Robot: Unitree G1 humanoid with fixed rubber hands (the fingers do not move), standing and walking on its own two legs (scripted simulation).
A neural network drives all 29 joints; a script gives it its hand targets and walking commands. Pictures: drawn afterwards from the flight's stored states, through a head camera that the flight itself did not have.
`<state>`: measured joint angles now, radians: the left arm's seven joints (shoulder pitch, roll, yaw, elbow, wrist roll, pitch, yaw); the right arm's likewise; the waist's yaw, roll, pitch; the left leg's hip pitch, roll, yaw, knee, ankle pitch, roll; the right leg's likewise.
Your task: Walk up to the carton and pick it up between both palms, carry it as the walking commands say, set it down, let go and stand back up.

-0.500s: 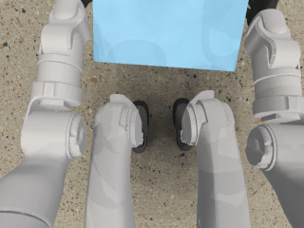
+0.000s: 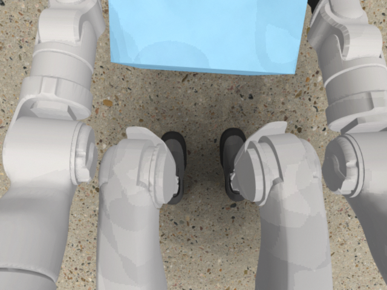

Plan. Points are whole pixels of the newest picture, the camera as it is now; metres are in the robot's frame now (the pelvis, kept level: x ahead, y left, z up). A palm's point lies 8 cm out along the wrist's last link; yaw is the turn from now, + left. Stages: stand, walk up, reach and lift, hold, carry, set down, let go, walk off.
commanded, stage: set down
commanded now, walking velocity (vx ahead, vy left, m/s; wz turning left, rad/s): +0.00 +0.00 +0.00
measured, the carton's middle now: out of the picture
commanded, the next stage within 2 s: none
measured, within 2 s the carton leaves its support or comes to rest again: rests again in 0.44 s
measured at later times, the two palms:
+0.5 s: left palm out of the picture +0.56 +0.17 -0.17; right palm out of the picture +0.53 -0.18 -0.17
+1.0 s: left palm out of the picture +0.56 +0.18 -0.18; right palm out of the picture +0.54 -0.18 -0.18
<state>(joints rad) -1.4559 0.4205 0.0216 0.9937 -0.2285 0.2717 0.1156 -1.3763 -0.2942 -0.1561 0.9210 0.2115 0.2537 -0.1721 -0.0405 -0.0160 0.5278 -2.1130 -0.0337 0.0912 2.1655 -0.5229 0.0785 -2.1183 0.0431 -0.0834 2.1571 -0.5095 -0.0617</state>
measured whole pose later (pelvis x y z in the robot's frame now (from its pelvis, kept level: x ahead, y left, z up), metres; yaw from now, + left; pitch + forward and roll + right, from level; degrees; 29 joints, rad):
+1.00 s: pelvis +0.00 +0.01 -0.03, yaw +0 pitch +26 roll -2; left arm -1.59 0.45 -0.08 1.27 -0.28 0.17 0.08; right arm -1.50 -0.32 -0.13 1.18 0.25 0.12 -0.12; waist -0.05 -0.02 0.52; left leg -2.20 -0.03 0.10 2.25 -0.50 0.10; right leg -2.19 0.03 -0.09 2.24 -0.50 -0.05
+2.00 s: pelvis +0.02 +0.00 -0.03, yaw +1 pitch +29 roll -1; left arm -1.47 0.45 -0.02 1.13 -0.32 0.08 0.09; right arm -1.43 -0.35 -0.08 1.14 0.27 0.06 -0.14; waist -0.05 0.00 0.52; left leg -2.21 -0.05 0.10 2.26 -0.56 0.09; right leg -2.20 0.03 -0.09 2.26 -0.56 -0.06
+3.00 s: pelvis +0.01 +0.00 +0.08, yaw +0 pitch +28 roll +0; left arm -1.32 0.52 0.16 0.68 -0.23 0.38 0.02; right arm -1.24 -0.41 -0.20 0.58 0.25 0.39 -0.11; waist -0.04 -0.01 0.52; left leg -1.88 -0.06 0.06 1.92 -0.53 0.06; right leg -1.88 0.07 -0.05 1.91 -0.52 -0.05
